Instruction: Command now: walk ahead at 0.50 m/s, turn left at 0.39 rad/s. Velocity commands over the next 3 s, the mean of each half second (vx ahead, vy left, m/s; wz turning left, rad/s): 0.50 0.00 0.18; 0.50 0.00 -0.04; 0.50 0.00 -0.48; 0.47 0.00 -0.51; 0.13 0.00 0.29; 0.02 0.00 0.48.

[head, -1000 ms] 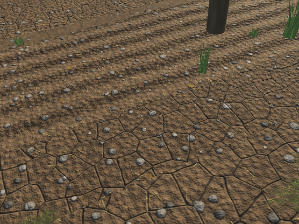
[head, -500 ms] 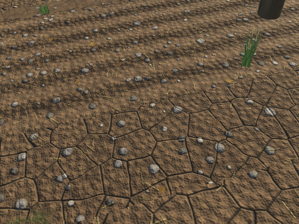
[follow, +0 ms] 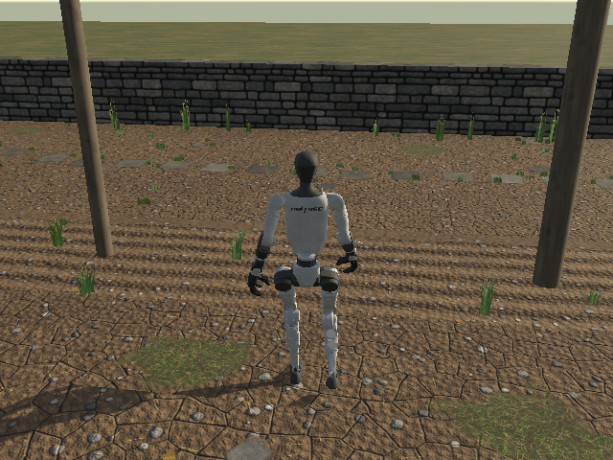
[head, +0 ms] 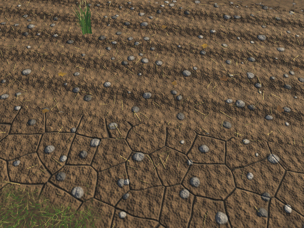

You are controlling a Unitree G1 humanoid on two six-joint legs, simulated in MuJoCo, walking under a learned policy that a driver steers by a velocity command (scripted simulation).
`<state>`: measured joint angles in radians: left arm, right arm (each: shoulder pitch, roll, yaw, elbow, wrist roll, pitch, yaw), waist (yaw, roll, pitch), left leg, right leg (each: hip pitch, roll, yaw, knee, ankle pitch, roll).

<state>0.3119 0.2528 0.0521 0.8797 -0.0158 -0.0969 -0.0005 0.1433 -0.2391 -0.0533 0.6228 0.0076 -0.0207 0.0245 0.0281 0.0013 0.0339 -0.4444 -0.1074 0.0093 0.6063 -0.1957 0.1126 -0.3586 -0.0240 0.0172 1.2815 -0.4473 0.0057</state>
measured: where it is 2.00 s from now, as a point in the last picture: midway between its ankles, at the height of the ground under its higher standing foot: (171, 136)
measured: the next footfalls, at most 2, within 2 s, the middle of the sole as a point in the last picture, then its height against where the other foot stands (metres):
right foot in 0.40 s outside the picture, level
left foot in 0.92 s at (137, 205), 0.18 m lower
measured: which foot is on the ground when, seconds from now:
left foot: down 0.00-0.40, up 0.42-0.90, down 0.92-1.00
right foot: up 0.00-0.38, down 0.40-0.90, up 0.92-1.00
